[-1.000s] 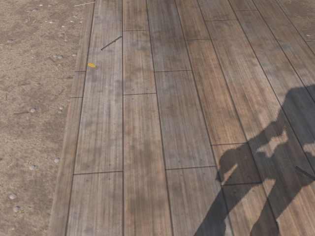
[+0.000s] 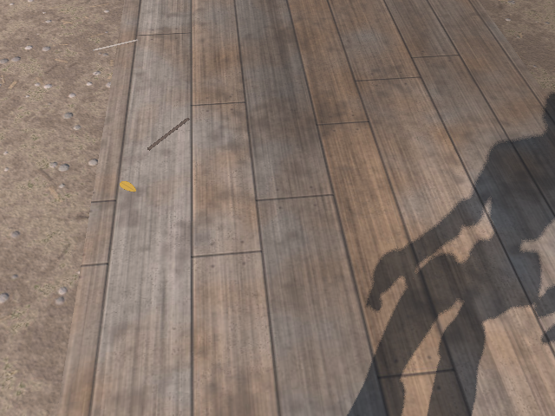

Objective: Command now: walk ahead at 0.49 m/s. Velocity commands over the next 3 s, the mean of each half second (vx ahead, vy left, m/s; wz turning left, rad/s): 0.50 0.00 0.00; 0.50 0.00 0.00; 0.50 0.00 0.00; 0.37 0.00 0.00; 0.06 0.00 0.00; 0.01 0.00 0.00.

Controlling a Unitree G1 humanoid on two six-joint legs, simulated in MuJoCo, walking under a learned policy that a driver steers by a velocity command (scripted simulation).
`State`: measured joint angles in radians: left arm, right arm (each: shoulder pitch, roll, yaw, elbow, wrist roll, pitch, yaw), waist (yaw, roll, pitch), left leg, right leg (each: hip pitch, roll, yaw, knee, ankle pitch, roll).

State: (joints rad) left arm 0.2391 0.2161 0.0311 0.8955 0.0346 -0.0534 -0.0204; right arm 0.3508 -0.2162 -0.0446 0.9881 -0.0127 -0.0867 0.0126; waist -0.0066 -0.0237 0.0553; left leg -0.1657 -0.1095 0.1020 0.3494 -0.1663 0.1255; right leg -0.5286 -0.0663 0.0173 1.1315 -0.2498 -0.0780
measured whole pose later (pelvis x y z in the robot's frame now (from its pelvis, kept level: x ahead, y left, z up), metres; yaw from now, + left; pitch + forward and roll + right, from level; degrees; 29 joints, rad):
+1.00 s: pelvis +0.55 -0.02 -0.01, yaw +1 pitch +0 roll +0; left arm 0.41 0.19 0.04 1.06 0.01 -0.08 0.00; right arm 0.10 -0.20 -0.05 0.91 -0.03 -0.08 0.01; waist 0.03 -0.02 0.07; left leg -0.37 -0.03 0.11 0.54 -0.17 0.10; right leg -0.22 0.02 -0.02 1.08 -0.40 -0.08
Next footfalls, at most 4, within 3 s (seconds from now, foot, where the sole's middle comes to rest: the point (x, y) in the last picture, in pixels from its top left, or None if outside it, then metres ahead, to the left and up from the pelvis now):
0.36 right None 0.37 -0.13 -0.78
0.92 left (265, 350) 0.66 0.05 -0.78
1.48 right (325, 254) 0.96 -0.12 -0.78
1.98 left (269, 198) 1.18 0.05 -0.78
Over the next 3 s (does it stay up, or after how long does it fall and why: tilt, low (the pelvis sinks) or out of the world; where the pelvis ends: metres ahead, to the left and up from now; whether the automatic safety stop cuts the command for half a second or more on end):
stays up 1.10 -0.05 0.00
